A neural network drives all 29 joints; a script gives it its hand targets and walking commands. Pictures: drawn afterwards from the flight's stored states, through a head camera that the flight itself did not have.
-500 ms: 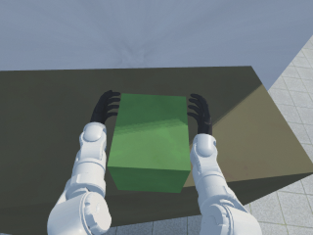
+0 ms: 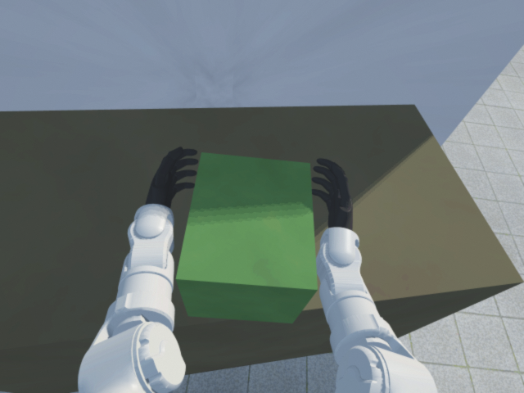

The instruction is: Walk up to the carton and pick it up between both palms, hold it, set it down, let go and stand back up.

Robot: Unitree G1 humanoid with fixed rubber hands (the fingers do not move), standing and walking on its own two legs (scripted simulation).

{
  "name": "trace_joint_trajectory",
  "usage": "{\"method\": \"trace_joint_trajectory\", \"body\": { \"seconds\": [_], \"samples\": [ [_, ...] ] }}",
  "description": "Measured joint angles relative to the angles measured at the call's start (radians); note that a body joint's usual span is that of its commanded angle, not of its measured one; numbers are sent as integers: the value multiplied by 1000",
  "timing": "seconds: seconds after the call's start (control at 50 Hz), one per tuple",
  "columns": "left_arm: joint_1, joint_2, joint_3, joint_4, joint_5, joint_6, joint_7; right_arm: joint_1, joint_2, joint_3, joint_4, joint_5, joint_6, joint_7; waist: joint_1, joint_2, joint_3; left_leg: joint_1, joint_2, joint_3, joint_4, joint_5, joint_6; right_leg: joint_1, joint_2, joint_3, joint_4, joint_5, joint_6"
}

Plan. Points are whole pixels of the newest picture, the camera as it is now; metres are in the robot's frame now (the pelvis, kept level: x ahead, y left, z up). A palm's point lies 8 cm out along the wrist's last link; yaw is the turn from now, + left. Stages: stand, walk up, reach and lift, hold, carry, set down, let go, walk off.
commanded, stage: set down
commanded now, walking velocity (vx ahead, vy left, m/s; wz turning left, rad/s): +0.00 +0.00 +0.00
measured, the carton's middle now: (248, 240) +0.36 +0.04 -0.02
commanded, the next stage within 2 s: none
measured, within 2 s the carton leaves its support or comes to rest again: rests again in 0.64 s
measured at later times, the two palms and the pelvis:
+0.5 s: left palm (158, 201) +0.40 +0.19 +0.01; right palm (333, 214) +0.39 -0.09 +0.02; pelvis +0.00 +0.01 -0.01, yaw -1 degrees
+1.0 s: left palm (131, 192) +0.41 +0.23 +0.02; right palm (321, 208) +0.41 -0.08 +0.02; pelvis -0.01 +0.02 -0.02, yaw +2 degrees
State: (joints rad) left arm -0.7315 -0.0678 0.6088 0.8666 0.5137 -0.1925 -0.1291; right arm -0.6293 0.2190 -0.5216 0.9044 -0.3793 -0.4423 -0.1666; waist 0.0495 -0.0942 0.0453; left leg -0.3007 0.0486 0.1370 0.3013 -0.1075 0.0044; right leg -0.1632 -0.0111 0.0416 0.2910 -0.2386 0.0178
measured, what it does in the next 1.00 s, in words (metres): stands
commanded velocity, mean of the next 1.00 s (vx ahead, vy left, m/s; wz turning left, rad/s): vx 0.00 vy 0.00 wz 0.00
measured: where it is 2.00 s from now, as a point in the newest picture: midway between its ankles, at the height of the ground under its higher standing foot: outside the picture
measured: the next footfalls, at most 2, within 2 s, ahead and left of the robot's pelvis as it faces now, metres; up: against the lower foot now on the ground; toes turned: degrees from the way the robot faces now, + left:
none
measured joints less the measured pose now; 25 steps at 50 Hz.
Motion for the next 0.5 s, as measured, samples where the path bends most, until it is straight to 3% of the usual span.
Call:
{"method": "trace_joint_trajectory", "body": {
  "seconds": [0.34, 0.5],
  "samples": [
    [-17, 29, -8, 69, -34, -27, 43, -37, -38, 56, 75, 53, -2, -14, -8, 5, -19, -42, 12, 9, 56, -26, 3, -40, 7, 11, 41, -14, 2],
    [-54, 133, -192, 259, -257, -61, 123, -108, -165, 295, 253, 272, 56, -46, -11, 19, -98, -184, 30, 1, 146, -57, 5, -163, 20, 7, 95, -28, 5]
  ]
}}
